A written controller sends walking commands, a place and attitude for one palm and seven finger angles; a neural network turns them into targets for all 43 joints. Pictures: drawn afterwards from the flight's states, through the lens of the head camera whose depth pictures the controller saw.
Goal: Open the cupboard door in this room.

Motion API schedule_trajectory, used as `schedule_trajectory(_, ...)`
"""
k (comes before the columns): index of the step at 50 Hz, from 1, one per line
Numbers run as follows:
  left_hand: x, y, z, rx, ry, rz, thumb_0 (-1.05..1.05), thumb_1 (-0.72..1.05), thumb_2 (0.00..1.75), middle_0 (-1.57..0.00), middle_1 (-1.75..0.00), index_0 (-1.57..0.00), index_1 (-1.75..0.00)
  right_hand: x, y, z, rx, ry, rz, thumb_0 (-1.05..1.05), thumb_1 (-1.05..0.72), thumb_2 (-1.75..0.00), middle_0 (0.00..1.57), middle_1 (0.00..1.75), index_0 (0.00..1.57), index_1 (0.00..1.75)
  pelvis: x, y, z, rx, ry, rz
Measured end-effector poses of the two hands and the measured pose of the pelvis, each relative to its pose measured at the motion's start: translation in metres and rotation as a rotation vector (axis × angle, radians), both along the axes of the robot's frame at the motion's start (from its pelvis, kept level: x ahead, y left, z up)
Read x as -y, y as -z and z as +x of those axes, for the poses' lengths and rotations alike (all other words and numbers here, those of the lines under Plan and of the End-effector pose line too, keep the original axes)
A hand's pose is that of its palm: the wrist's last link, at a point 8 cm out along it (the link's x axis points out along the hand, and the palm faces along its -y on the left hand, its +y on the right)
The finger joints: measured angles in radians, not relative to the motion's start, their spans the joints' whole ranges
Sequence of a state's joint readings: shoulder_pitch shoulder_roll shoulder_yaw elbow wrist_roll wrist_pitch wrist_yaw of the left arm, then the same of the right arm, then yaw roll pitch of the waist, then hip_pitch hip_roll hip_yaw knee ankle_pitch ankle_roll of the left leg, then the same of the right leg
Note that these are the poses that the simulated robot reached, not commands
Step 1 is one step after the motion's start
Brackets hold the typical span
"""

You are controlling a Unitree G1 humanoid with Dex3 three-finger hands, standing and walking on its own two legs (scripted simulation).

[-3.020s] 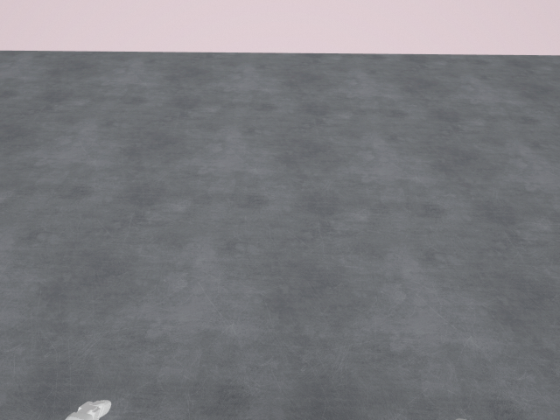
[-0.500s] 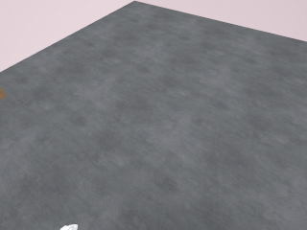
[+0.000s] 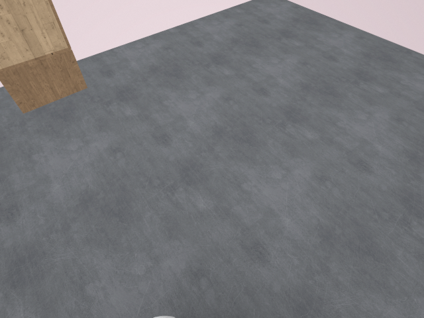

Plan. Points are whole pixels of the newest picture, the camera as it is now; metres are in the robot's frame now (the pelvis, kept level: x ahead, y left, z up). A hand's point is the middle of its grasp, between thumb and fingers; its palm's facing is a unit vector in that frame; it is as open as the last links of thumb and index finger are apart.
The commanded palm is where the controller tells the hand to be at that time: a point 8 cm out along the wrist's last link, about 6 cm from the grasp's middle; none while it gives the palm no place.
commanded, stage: turn or walk to find it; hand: left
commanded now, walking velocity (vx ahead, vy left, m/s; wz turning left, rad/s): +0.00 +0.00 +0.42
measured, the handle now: out of the picture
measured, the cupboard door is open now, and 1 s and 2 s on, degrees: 0 0 0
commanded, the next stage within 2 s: stand and wait in 0.60 s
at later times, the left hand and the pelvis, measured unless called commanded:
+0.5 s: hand out of the picture +0.04 +0.24 -0.15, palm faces +0.20 -0.94 -0.26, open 7.4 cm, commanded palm none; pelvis -0.03 +0.02 +0.01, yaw +11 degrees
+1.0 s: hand out of the picture -0.11 +0.15 -0.16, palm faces +0.38 -0.90 -0.23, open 7.3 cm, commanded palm none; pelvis -0.05 -0.02 +0.00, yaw +19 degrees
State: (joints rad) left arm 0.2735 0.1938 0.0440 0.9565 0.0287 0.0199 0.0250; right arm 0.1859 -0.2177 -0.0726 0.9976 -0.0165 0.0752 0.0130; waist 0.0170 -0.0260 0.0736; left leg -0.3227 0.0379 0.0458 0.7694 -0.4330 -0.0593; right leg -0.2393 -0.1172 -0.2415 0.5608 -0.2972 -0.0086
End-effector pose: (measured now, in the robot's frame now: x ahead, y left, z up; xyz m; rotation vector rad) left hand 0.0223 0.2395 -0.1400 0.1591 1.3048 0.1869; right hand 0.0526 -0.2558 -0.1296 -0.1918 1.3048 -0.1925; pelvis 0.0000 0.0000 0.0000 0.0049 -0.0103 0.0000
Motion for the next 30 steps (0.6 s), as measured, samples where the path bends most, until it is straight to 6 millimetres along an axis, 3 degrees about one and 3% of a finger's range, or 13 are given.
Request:
schedule_trajectory(3,-0.022,0.016,-0.022,-0.036,-0.055,-0.012,0.01,0.91,0.89,-0.20,-0.30,-0.20,-0.30,-0.018,-0.004,0.027,0.075,-0.062,-0.027,0.01,-0.91,-0.90,0.19,0.30,0.20,0.30,-0.015,0.009,-0.004,0.000,-0.032,-0.008)
schedule_trajectory(6,-0.039,0.018,-0.036,-0.072,-0.082,-0.007,0.01,0.91,0.89,-0.20,-0.30,-0.20,-0.30,-0.036,-0.015,0.042,0.130,-0.101,-0.033,0.00,-0.91,-0.90,0.20,0.30,0.20,0.30,-0.024,0.005,-0.007,0.006,-0.037,-0.012)
schedule_trajectory(15,-0.064,-0.006,-0.027,0.019,-0.124,0.014,0.01,0.91,0.89,-0.20,-0.29,-0.20,-0.30,-0.063,-0.026,0.042,0.146,-0.157,-0.012,0.00,-0.91,-0.90,0.20,0.30,0.20,0.30,-0.037,-0.011,-0.016,0.000,-0.102,-0.031)
schedule_trajectory(22,-0.056,-0.018,-0.012,0.085,-0.130,0.046,0.01,0.91,0.89,-0.20,-0.29,-0.20,-0.30,-0.053,-0.011,0.013,0.079,-0.152,0.020,0.00,-0.91,-0.90,0.20,0.30,0.21,0.30,-0.027,-0.010,-0.024,-0.010,-0.159,-0.015)
schedule_trajectory(27,-0.034,-0.027,-0.001,0.149,-0.133,0.070,0.01,0.91,0.89,-0.20,-0.29,-0.20,-0.30,-0.030,0.006,-0.013,0.000,-0.153,0.044,0.00,-0.91,-0.90,0.20,0.30,0.21,0.30,-0.008,-0.005,-0.031,-0.017,-0.204,0.002)
schedule_trajectory(30,-0.017,-0.030,-0.005,0.183,-0.142,0.094,0.01,0.91,0.89,-0.20,-0.30,-0.20,-0.30,-0.013,0.020,-0.022,-0.034,-0.156,0.063,0.00,-0.91,-0.90,0.20,0.30,0.21,0.30,0.007,0.001,-0.035,-0.015,-0.227,0.010)
